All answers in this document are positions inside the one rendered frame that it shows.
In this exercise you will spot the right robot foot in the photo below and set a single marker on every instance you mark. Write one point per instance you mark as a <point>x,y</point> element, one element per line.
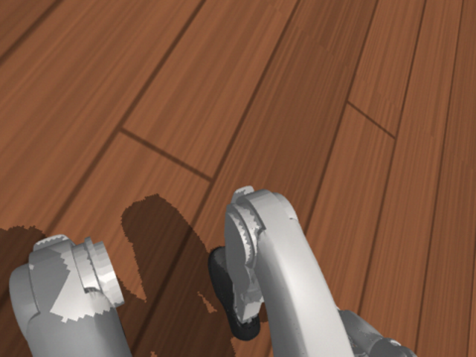
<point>223,288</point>

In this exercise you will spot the right robot arm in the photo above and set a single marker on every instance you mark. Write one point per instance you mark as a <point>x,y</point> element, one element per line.
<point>388,347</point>

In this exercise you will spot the right robot hand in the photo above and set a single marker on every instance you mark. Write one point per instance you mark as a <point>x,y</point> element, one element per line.
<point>359,332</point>

